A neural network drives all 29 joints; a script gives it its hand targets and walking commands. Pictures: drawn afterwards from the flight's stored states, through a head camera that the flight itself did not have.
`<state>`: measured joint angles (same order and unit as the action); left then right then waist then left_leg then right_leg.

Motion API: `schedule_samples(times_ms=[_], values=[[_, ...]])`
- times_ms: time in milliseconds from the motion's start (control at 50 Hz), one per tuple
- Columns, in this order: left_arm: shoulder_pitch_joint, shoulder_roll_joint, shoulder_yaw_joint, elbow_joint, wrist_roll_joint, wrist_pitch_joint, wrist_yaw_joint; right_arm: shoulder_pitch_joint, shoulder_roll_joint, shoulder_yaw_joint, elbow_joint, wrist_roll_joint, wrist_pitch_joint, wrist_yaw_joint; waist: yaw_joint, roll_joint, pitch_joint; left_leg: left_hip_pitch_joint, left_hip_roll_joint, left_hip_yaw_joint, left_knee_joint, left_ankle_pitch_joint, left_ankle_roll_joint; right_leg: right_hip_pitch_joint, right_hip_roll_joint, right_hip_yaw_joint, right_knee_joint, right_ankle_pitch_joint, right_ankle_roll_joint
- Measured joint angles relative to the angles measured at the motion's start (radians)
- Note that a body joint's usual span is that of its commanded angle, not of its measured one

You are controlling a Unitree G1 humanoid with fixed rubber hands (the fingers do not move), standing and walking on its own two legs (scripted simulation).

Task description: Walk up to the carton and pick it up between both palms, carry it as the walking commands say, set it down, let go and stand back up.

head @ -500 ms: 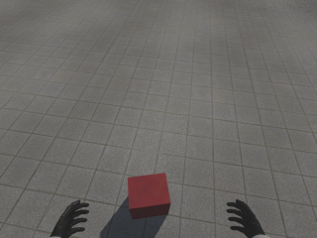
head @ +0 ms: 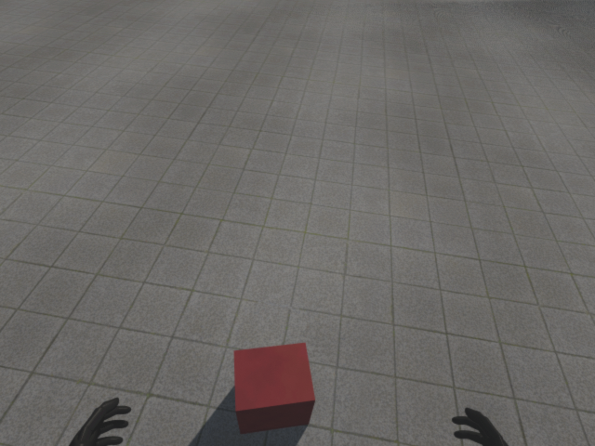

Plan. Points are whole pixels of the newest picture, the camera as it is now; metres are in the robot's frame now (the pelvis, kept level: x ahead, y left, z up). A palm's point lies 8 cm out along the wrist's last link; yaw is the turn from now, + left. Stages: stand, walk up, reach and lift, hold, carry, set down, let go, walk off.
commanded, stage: stand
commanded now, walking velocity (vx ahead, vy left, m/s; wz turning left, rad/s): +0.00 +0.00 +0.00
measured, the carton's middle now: (272, 388) +0.43 +0.04 -0.66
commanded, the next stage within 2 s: none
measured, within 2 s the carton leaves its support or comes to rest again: neither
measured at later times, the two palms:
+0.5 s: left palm out of the picture +0.13 +0.30 -0.10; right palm out of the picture +0.12 -0.28 -0.08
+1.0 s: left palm out of the picture +0.09 +0.31 -0.10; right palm out of the picture +0.09 -0.29 -0.09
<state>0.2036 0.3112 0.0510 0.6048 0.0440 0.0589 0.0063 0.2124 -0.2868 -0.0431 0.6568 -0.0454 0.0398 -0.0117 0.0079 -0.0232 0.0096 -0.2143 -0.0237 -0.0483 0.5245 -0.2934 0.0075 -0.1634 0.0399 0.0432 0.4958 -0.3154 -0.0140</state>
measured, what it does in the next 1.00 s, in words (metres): stands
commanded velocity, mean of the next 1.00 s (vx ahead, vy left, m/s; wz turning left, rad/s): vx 0.00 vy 0.00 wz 0.00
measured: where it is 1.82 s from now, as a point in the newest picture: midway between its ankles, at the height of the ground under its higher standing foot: outside the picture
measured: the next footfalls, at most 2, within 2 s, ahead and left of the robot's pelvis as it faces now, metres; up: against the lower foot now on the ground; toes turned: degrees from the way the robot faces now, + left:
none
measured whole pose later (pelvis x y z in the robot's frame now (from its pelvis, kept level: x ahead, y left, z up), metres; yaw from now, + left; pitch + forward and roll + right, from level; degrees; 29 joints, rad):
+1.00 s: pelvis +0.00 +0.01 +0.01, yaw -1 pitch -2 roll +0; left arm 0.16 0.38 0.00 0.96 0.03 -0.01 0.02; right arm 0.14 -0.36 -0.02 0.97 -0.02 -0.01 -0.02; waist 0.00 -0.02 0.02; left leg -0.13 -0.04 -0.02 0.38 -0.22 0.03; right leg -0.08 0.01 0.06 0.36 -0.24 0.01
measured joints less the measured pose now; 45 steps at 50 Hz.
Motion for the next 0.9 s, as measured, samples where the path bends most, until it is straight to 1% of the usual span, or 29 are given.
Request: schedule_samples(times_ms=[140, 280, 540, 900], values=[[-0.004, 0.034, -0.003, 0.100, -0.002, -0.035, 0.011, -0.022, -0.040, -0.004, 0.078, 0.005, -0.026, -0.009, -0.005, -0.008, 0.001, 0.010, -0.002, 0.012, -0.021, 0.002, 0.009, 0.010, -0.005, 0.011, -0.027, 0.008, 0.010], [-0.022, 0.036, -0.021, 0.165, -0.005, -0.048, 0.017, -0.045, -0.045, 0.008, 0.131, 0.010, -0.034, -0.013, -0.007, -0.009, 0.001, 0.034, -0.009, 0.020, -0.045, 0.006, 0.017, 0.033, -0.014, 0.018, -0.051, 0.013, 0.017], [-0.038, 0.045, -0.037, 0.247, -0.012, -0.055, 0.021, -0.057, -0.050, 0.021, 0.210, 0.018, -0.040, -0.015, -0.009, -0.004, 0.003, 0.065, -0.017, 0.029, -0.085, 0.026, 0.024, 0.058, -0.027, 0.023, -0.081, 0.028, 0.026], [-0.041, 0.061, -0.046, 0.335, -0.016, -0.063, 0.016, -0.065, -0.073, 0.026, 0.296, 0.022, -0.046, -0.009, -0.008, 0.002, 0.007, 0.087, -0.014, 0.027, -0.133, 0.067, 0.021, 0.079, -0.027, 0.021, -0.128, 0.068, 0.025]])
